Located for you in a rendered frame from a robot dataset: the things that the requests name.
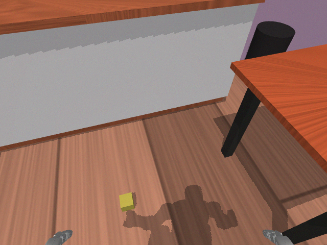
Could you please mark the table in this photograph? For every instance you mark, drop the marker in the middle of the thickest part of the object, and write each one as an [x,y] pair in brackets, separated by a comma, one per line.
[293,87]

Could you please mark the left robot hand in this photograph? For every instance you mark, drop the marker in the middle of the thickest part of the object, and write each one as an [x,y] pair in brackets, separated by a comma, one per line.
[60,237]

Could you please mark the right robot hand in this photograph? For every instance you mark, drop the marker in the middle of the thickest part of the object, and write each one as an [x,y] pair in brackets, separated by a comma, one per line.
[277,238]

